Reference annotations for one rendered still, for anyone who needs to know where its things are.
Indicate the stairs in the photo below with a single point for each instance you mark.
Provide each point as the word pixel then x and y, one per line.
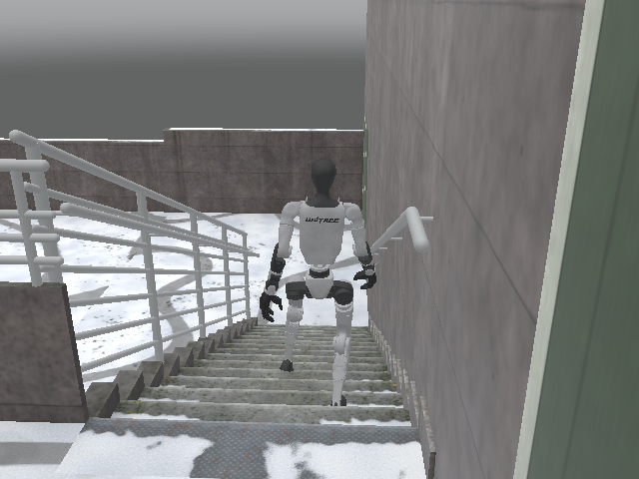
pixel 242 381

